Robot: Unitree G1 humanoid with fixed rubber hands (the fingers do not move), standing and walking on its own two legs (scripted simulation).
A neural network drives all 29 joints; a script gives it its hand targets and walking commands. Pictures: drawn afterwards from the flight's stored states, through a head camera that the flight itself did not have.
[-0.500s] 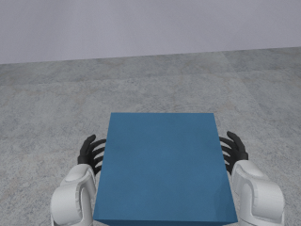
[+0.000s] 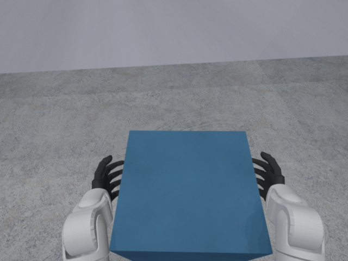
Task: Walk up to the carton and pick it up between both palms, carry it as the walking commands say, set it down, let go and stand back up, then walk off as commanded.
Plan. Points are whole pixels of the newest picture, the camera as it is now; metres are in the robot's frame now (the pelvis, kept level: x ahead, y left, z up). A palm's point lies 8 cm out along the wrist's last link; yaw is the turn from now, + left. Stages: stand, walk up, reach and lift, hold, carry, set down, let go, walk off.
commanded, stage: carry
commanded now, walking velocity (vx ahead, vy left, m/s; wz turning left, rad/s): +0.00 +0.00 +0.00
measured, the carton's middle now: (186, 199) +0.26 +0.00 +0.01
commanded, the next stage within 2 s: none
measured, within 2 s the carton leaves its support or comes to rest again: neither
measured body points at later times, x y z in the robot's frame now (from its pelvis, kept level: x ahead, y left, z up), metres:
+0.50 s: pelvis +0.00 +0.00 +0.00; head -0.01 +0.00 +0.45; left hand +0.26 +0.17 +0.07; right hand +0.26 -0.18 +0.07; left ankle -0.02 +0.10 -0.74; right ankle +0.02 -0.10 -0.74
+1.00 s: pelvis +0.00 -0.01 +0.00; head -0.01 -0.01 +0.45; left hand +0.27 +0.17 +0.06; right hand +0.27 -0.19 +0.06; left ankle -0.02 +0.10 -0.74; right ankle +0.02 -0.11 -0.74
